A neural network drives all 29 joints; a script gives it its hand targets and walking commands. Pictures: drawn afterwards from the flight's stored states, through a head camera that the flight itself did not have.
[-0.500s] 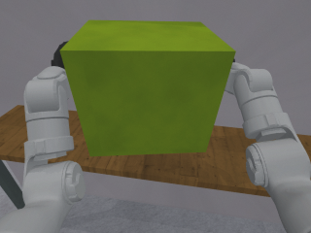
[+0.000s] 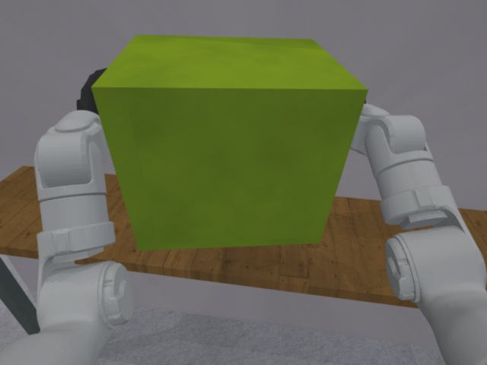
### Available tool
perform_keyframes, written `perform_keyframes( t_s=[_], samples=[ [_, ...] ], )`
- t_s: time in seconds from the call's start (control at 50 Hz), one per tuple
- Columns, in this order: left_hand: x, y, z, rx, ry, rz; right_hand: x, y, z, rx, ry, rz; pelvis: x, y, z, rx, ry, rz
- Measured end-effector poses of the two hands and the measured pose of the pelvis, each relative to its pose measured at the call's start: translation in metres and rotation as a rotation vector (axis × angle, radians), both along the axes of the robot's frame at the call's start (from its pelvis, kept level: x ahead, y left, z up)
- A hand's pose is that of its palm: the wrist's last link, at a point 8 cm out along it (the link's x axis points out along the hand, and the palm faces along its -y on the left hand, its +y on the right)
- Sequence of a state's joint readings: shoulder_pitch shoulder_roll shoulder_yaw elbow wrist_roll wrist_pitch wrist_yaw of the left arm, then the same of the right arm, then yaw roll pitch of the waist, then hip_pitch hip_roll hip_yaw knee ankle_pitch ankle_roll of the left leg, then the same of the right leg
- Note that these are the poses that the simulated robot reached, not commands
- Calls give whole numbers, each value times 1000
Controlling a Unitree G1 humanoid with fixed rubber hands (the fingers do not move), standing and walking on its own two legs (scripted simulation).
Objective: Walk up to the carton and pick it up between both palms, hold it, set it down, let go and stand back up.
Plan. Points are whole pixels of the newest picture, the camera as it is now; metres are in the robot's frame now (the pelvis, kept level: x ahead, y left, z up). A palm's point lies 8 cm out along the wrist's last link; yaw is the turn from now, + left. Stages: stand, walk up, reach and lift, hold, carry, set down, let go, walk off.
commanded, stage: hold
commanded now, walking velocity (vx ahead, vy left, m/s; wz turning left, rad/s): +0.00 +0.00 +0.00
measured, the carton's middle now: (229, 140) +0.37 +0.02 +0.26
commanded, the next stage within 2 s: none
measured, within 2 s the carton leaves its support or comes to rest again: neither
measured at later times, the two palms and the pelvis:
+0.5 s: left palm (93, 117) +0.34 +0.20 +0.31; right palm (353, 115) +0.36 -0.17 +0.31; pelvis -0.01 +0.00 +0.00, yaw +0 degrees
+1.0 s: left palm (93, 124) +0.34 +0.20 +0.30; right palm (350, 120) +0.36 -0.17 +0.30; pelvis +0.00 +0.00 +0.00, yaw +0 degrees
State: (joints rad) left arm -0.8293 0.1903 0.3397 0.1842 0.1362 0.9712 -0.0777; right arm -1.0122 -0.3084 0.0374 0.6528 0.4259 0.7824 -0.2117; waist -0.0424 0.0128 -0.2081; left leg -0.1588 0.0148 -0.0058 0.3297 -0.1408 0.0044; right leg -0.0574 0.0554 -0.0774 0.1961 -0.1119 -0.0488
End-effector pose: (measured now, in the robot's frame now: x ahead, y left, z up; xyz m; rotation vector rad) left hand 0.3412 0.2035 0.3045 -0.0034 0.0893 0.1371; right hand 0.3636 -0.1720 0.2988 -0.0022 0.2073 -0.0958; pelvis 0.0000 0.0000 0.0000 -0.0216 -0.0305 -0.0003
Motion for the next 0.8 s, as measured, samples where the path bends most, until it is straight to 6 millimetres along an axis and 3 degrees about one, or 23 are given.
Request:
perform_keyframes(
  t_s=[0.24,0.5,0.8],
  samples=[
    [-6,3,1,-3,-3,5,-4,4,5,9,-2,1,-3,1,-1,-2,-6,3],
    [1,-1,7,2,4,-5,-2,-1,7,15,7,-11,-5,1,-1,-2,3,4],
    [4,-3,1,5,6,-4,3,-3,-1,4,9,-5,0,1,0,0,2,0]
  ],
)
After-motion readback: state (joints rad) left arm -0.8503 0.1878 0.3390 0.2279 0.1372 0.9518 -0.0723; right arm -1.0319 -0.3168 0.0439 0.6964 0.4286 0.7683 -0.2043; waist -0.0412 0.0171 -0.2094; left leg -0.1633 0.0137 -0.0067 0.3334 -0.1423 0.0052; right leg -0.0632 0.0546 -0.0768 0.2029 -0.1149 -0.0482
